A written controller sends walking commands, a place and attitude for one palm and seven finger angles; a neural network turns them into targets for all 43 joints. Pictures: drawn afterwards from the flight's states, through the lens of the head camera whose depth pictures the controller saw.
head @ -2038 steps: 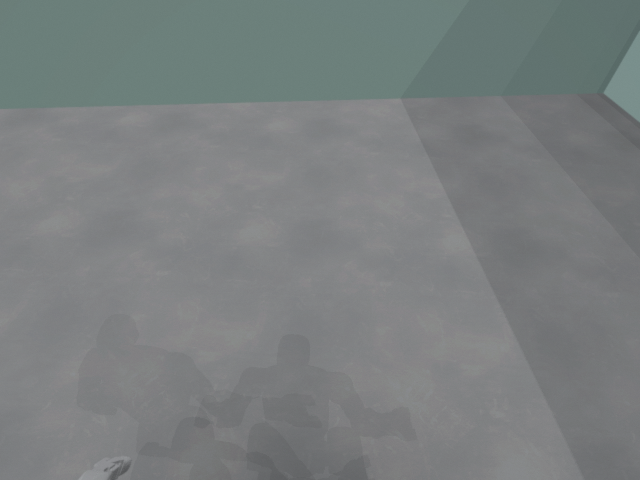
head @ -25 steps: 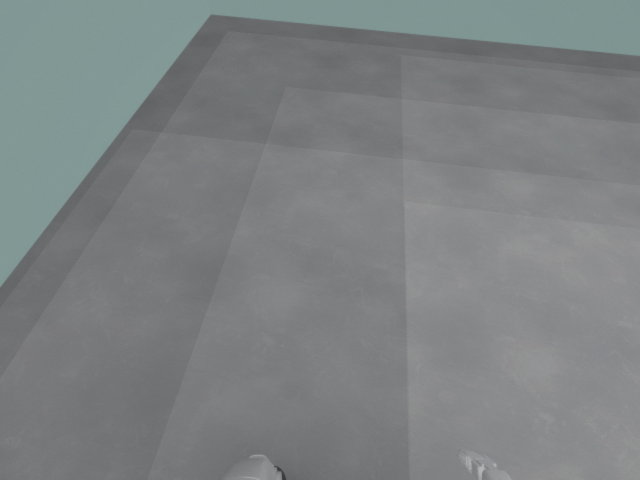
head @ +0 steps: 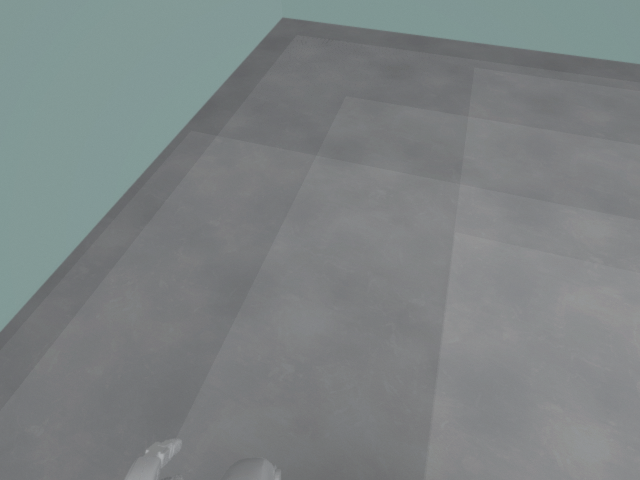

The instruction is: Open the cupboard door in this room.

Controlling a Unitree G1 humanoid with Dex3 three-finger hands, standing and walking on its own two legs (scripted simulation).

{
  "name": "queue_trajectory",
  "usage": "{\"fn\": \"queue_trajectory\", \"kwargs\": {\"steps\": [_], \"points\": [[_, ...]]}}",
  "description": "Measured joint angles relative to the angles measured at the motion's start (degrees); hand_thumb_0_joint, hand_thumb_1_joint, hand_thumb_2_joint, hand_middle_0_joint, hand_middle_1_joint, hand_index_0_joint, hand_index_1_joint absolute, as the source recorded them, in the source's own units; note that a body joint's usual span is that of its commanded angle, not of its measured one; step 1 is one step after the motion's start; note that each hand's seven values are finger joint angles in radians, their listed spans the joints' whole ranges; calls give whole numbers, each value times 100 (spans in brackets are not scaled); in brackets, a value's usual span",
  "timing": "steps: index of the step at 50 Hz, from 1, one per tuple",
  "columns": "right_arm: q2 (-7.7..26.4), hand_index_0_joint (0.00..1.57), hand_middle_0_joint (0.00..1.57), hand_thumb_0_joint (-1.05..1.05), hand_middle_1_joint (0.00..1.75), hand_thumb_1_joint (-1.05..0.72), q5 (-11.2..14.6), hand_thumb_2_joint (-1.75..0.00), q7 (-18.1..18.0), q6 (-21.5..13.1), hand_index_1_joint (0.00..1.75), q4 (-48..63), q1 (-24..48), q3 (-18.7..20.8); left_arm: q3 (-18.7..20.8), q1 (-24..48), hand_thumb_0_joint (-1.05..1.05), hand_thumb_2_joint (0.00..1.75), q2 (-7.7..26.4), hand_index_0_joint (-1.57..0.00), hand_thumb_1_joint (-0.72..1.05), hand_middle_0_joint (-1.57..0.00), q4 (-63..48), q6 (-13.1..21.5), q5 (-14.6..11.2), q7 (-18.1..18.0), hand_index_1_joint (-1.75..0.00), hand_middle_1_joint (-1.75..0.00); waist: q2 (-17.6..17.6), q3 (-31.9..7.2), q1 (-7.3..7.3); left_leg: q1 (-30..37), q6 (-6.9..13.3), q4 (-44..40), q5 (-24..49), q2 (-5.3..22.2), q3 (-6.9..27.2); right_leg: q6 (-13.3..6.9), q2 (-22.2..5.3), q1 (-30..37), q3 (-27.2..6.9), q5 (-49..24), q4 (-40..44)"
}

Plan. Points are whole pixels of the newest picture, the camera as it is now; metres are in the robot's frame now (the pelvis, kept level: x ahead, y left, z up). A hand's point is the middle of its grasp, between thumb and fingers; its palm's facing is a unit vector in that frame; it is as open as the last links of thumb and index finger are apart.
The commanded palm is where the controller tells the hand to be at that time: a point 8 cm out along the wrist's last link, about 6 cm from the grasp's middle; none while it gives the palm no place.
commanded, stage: turn to face it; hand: left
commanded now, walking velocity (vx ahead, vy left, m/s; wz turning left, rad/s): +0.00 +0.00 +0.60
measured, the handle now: out of the picture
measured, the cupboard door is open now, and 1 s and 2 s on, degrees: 45 45 45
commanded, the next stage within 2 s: none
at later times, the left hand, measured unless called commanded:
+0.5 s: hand out of the picture +0.05 +0.24 -0.16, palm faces +0.32 -0.90 -0.28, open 7.4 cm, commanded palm none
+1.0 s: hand out of the picture -0.02 +0.15 -0.18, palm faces +0.62 -0.76 -0.21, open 7.3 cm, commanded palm none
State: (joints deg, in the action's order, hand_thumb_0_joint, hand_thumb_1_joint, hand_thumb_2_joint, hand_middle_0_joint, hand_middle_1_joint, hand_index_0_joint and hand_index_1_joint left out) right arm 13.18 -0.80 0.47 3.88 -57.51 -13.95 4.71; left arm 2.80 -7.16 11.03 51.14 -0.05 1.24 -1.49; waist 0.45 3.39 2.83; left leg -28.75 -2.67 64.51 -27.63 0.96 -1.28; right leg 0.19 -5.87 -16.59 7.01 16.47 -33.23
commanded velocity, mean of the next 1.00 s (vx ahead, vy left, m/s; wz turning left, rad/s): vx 0.00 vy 0.00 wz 0.60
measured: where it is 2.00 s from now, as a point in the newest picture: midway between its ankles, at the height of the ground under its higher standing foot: outside the picture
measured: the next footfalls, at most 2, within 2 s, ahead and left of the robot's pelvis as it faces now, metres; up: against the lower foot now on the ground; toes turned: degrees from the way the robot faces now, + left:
left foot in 0.22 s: +0.06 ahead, +0.13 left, +0.00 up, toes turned +16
right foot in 0.62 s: +0.14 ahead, -0.14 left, +0.00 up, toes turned +19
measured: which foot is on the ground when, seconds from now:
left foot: up 0.00-0.20, down 0.22-0.62, up 0.64-1.00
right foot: down 0.00-0.22, up 0.24-0.60, down 0.62-1.00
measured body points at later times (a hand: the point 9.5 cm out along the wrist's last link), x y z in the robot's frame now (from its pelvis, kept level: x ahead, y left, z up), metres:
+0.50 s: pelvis +0.04 -0.01 +0.00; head +0.08 +0.02 +0.45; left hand +0.04 +0.28 -0.14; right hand +0.21 -0.22 -0.13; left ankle +0.02 +0.12 -0.73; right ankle +0.07 -0.16 -0.68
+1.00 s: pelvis +0.05 -0.05 +0.00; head +0.08 +0.00 +0.44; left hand -0.05 +0.19 -0.16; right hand +0.29 -0.20 -0.13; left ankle -0.03 +0.03 -0.73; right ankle +0.11 -0.15 -0.73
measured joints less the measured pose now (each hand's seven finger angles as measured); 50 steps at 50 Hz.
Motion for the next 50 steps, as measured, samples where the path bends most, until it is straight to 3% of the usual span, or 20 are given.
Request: {"fn": "queue_trajectory", "kwargs": {"steps": [3,8,11,12,14,16,19,25,28,30,31,34,36,38,42,47,50], "points": [[32,20,20,0,29,-91,7,-90,48,13,30,151,177,-1,-28,-125,0,89,-33,-21,91,-20,19,-23,13,6,-29,-30,165,-19,-24,44,-85,-241,147,114,-237,12,-152,248,244,-27,260],[81,19,20,0,29,-91,26,-90,99,-23,30,406,574,-36,-18,-302,0,89,14,-21,91,-20,40,-20,39,37,-30,-30,327,136,-199,470,-76,-1654,260,154,-440,89,-316,372,646,137,185],[148,19,20,0,29,-91,15,-90,127,-117,30,612,730,-74,28,-493,0,89,127,-21,91,-20,65,-63,3,74,-30,-30,326,158,-263,953,41,-2883,1135,120,-522,198,-420,232,855,469,-343],[146,19,20,0,29,-91,-4,-90,121,-178,30,665,771,-66,49,-530,0,89,195,-21,91,-20,96,-112,-25,87,-30,-30,347,140,-245,885,194,-2871,1263,85,-479,290,-436,32,752,828,-817],[77,19,20,0,29,-91,-15,-90,96,-237,30,736,838,-114,94,-517,0,89,363,-21,91,-20,158,-278,-30,65,-30,-30,447,187,-298,763,416,-2604,1026,26,-416,370,-271,-452,191,1452,-1956],[17,20,20,0,29,-91,-30,-90,47,-264,30,778,811,-166,149,-486,0,89,466,-21,91,-20,220,-364,-14,43,-29,-30,431,175,-317,781,461,-2667,944,27,-303,406,-82,-835,-125,1473,-2748],[-33,20,20,0,29,-91,-28,-90,-25,-261,30,760,728,-218,181,-383,0,89,531,-20,91,-20,209,-382,-9,72,-29,-30,325,180,-336,915,387,-3042,1158,-3,-107,459,47,-1183,-420,1007,-3205],[-92,20,21,0,30,-91,-38,-90,-10,-205,30,622,533,-248,149,-217,0,89,496,-20,91,-19,9,-322,-45,89,-29,-30,79,187,-324,1104,287,-3491,1438,-56,264,497,151,-1093,-663,767,-2345],[-88,20,21,0,30,-91,-51,-90,15,-131,30,577,455,-214,111,-129,0,89,428,-20,91,-19,-79,-292,-71,89,-29,-30,-59,193,-248,1050,169,-3412,1428,-69,491,453,266,-717,-642,766,-1388],[-63,20,21,0,30,-90,-30,-90,24,-69,30,554,406,-171,76,-124,0,89,384,-20,91,-20,-164,-216,-83,97,-29,-30,-135,172,-215,922,65,-3192,1341,-102,647,410,346,-305,-578,383,-470],[-52,20,21,0,30,-90,-2,-90,30,-40,30,549,375,-142,63,-155,0,89,377,-20,91,-20,-217,-146,-60,92,-29,-30,-116,132,-220,787,79,-2958,1167,-147,659,303,310,-147,-568,225,-54],[104,20,21,0,30,-91,11,-90,50,69,30,457,455,-14,-29,-140,0,89,154,-20,91,-20,-215,-89,-14,41,-29,-30,-281,273,-162,229,79,-1202,62,-224,591,3,243,-102,-303,187,-236],[161,20,21,0,30,-91,1,-90,81,117,30,409,479,33,-69,-212,0,89,40,-20,91,-20,-213,-109,-18,20,-29,-30,-249,293,-131,-47,20,-179,110,-194,352,-50,135,55,-151,128,-69],[168,20,21,0,29,-91,2,-90,116,142,30,389,494,50,-91,-288,0,89,-25,-21,91,-20,-186,-127,-19,15,-29,-30,-150,282,-99,-133,-56,247,298,-104,154,-62,43,196,-10,43,143],[130,20,20,0,29,-91,14,-90,150,154,30,384,518,40,-109,-388,0,89,-91,-21,91,-20,-133,-108,-9,18,-30,-30,54,267,-94,141,-160,-350,359,52,-82,-65,-99,367,311,-44,414],[69,19,20,0,29,-91,36,-90,147,114,30,399,679,-18,-44,-445,0,89,26,-21,91,-20,-97,-56,25,33,-30,-30,229,337,-245,734,-123,-1736,157,89,-308,-12,-245,347,697,89,237],[47,19,20,0,29,-91,42,-90,150,14,30,510,766,-65,20,-530,0,89,158,-21,91,-20,-36,-86,2,60,-30,-30,303,318,-288,1218,-20,-2856,760,41,-432,95,-376,195,897,330,-201]]}}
